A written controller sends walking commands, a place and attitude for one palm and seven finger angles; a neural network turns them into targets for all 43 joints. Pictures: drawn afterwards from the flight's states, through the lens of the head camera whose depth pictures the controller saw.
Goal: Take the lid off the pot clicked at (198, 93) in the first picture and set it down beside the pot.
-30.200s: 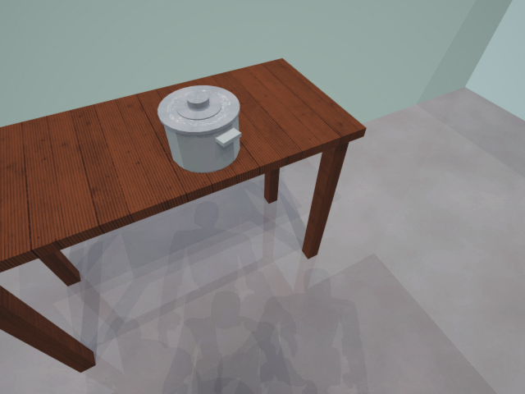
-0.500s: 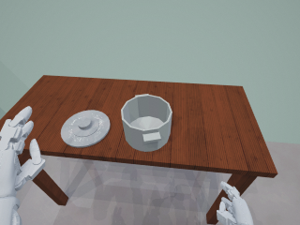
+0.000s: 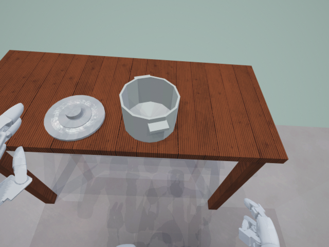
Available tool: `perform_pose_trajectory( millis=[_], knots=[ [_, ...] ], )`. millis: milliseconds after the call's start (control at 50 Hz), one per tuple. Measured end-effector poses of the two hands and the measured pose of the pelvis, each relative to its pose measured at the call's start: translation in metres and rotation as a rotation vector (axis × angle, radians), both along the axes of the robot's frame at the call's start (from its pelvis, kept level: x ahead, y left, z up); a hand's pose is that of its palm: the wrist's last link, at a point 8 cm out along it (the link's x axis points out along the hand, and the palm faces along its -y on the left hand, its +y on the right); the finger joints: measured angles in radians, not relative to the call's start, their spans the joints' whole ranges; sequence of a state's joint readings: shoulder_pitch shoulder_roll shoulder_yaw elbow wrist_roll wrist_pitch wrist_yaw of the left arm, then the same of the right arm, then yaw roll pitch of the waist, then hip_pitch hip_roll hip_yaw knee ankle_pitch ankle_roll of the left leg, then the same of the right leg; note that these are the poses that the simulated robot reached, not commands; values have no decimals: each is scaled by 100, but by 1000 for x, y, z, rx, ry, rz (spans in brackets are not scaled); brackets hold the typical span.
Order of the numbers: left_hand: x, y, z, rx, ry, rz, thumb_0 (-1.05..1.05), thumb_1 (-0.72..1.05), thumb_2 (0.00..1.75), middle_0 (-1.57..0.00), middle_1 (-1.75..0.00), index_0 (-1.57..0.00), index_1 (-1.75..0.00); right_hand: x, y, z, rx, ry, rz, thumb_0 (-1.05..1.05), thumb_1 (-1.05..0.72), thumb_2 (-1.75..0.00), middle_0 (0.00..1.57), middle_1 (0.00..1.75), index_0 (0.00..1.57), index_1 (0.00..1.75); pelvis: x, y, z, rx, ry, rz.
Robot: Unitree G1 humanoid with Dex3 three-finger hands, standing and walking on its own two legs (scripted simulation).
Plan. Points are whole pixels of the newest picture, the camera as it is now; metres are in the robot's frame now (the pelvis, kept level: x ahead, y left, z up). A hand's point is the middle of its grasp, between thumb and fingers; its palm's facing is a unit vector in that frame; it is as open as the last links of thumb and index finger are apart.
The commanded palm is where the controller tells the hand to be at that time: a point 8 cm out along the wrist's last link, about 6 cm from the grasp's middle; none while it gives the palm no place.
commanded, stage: step back with the hand held close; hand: left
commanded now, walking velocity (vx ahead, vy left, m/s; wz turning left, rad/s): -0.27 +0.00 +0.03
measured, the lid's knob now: (73, 111) +0.48 +0.31 -0.02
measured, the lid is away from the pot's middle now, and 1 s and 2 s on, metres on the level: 0.24 0.24 0.24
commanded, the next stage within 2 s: stop stepping back and stand still in 1.22 s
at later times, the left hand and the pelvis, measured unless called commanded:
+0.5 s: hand out of the picture +0.12 +0.25 +0.17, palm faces +0.41 -0.81 -0.42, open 7.4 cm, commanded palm +0.05 +0.29 +0.19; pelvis -0.07 +0.00 -0.02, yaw +2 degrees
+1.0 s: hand out of the picture +0.07 +0.24 +0.19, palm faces +0.45 -0.80 -0.40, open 7.4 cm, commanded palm -0.01 +0.28 +0.19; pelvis -0.11 -0.01 -0.03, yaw +5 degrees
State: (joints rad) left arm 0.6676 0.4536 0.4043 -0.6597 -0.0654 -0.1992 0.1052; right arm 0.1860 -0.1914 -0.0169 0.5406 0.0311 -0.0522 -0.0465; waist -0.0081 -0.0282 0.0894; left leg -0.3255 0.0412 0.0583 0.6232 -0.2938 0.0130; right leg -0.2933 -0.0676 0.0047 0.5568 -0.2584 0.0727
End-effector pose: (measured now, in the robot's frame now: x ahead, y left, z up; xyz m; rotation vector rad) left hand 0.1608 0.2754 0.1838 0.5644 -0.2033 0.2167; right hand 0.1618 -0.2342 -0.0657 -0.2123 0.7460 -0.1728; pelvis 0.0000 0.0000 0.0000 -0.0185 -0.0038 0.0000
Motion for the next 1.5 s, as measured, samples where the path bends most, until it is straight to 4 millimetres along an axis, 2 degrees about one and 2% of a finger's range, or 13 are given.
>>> perform_pose_trajectory(
  millis=[100, 180, 380, 600, 820, 960, 1080, 1160, 1280, 1340, 1380, 1440, 1500],
  knots=[
    [-25, -1, 9, 0, -85, 43, 2, 89, 89, -22, -30, -21, -30, -14, 6, -8, 27, -18, 25, 1, -91, -90, 21, 30, 20, 30, -16, -4, -5, -12, -11, 15],
    [-42, 0, 8, -34, -131, 68, 1, 89, 89, -21, -30, -21, -30, -24, 9, -9, 25, -32, 31, 1, -91, -90, 21, 30, 20, 30, -28, -2, -8, -14, -13, 23],
    [-65, 18, 1, -31, -166, 86, 1, 89, 89, -21, -30, -21, -30, -48, 15, -1, -5, -94, 28, 1, -91, -90, 21, 30, 20, 30, -55, 7, -12, -28, -25, 23],
    [-96, 6, 7, -9, -262, 61, 1, 89, 89, -21, -30, -21, -30, -67, 17, -10, -12, -77, 90, 1, -91, -90, 21, 30, 20, 30, -77, -2, -20, -24, -32, 57],
    [-110, 5, 5, -3, -282, 70, 1, 89, 89, -21, -30, -21, -30, -87, 8, -16, -22, -68, 84, 1, -91, -90, 21, 30, 20, 30, -96, -5, -24, -27, -29, 76],
    [-129, -2, 10, 23, -313, 58, 1, 89, 89, -21, -30, -21, -30, -96, 6, -22, -18, -62, 98, 1, -91, -90, 21, 30, 20, 30, -107, -11, -28, -6, -40, 91],
    [-140, 7, 11, -9, -336, 50, 1, 89, 89, -21, -30, -21, -30, -112, 8, -17, -44, -45, 97, 1, -91, -90, 21, 30, 20, 30, -120, 0, -25, -24, -41, 73],
    [-149, 11, 14, -4, -363, 34, 1, 89, 89, -21, -30, -21, -30, -123, 12, -18, -19, -79, 79, 1, -91, -90, 21, 30, 20, 30, -132, -2, -29, -68, -51, 87],
    [-171, 1, 13, 1, -350, 30, 1, 89, 89, -21, -30, -21, -30, -139, 16, -26, 42, -103, 106, 1, -91, -90, 21, 30, 20, 30, -157, -10, -35, -44, -34, 44],
    [-177, -4, 8, -13, -315, -1, 1, 89, 89, -21, -30, -21, -30, -156, 17, -28, 45, -45, 111, 1, -91, -90, 21, 30, 20, 30, -166, -6, -27, -36, -48, 78],
    [-176, 1, 1, -73, -252, 8, 1, 89, 89, -21, -30, -21, -30, -169, 17, -21, 41, 1, 85, 1, -91, -90, 21, 30, 20, 30, -169, -2, -19, -6, -38, 63],
    [-182, 12, -6, -102, -192, 8, 1, 89, 89, -21, -30, -21, -30, -183, 19, 0, 14, -21, 25, 1, -91, -90, 21, 30, 20, 30, -175, 6, -9, 14, -11, 16],
    [-191, 22, -9, -74, -181, -34, 1, 89, 89, -21, -30, -21, -30, -193, 21, 14, -34, -92, 9, 1, -91, -90, 21, 30, 20, 30, -189, 18, -12, -3, -4, 10]
  ],
)
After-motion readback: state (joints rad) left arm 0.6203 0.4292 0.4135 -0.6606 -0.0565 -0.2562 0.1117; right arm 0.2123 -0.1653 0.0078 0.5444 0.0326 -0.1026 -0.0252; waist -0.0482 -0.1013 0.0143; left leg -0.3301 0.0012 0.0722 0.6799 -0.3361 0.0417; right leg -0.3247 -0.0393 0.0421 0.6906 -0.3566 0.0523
